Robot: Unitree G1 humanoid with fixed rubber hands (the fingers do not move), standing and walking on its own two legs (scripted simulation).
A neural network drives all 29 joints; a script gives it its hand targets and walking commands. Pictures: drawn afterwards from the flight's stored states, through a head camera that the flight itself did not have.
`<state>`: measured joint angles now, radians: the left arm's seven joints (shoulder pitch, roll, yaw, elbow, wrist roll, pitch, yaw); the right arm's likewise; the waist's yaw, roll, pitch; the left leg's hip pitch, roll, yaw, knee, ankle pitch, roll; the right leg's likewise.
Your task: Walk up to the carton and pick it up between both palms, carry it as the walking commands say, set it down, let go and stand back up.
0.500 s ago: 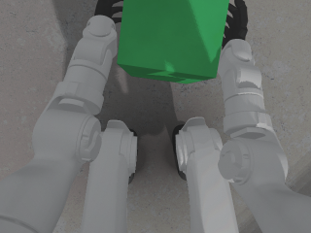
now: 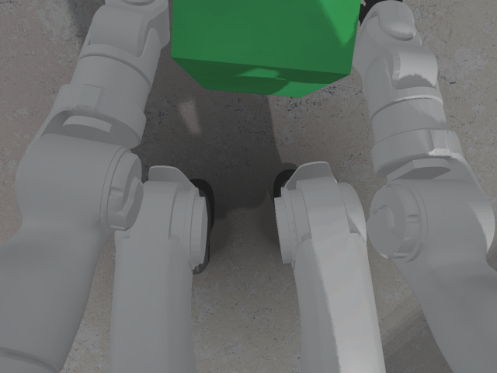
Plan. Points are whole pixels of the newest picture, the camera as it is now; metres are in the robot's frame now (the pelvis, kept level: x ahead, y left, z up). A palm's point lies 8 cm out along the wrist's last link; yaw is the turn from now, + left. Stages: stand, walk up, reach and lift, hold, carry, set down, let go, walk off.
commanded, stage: set down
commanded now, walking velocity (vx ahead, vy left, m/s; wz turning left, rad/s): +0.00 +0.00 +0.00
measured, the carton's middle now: out of the picture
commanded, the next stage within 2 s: none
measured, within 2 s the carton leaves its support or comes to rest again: rests again in 1.50 s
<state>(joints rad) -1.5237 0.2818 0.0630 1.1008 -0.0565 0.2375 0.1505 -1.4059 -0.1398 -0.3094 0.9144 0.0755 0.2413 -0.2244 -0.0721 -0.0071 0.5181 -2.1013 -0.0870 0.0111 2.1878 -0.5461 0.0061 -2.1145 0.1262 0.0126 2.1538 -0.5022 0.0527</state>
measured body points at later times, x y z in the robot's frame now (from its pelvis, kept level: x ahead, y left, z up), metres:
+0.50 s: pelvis +0.02 +0.01 +0.00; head +0.37 +0.02 +0.28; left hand +0.56 +0.11 -0.18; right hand +0.53 -0.16 -0.17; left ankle +0.13 +0.10 -0.34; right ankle +0.15 -0.11 -0.34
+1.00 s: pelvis +0.02 +0.01 -0.01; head +0.37 +0.01 +0.28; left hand +0.57 +0.11 -0.18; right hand +0.53 -0.16 -0.17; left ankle +0.13 +0.10 -0.34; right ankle +0.15 -0.11 -0.34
